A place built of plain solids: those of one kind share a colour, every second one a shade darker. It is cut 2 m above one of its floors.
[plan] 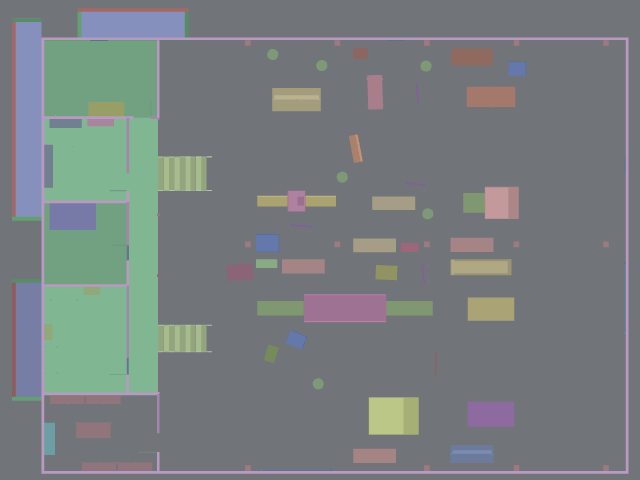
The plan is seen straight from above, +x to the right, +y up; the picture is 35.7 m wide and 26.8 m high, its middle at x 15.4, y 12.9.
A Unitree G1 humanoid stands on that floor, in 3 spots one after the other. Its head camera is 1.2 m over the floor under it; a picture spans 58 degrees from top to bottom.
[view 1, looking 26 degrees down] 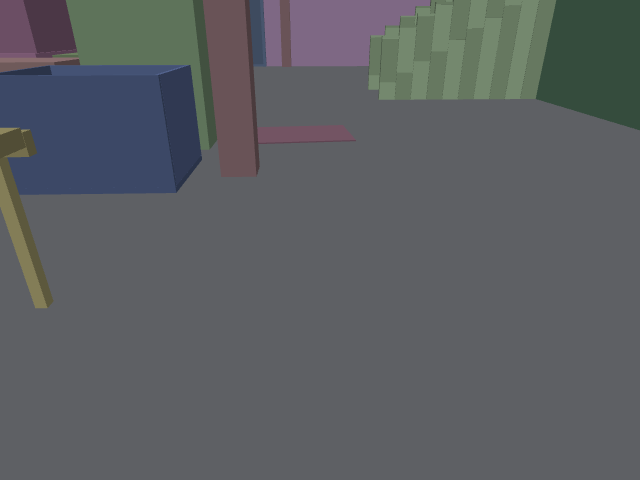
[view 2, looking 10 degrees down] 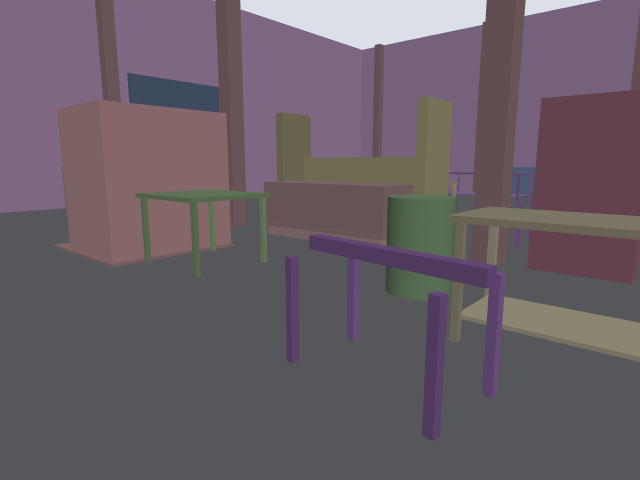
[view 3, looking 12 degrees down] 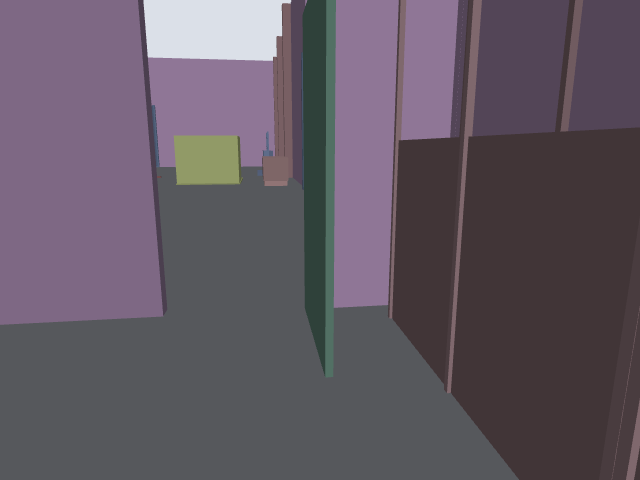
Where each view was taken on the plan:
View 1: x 10.77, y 16.60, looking -92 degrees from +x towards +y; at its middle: ground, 2.74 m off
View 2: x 19.50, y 18.00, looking -49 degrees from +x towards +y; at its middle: trestle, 2.69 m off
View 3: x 3.20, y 1.40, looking -8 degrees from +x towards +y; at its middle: door_leaf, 2.34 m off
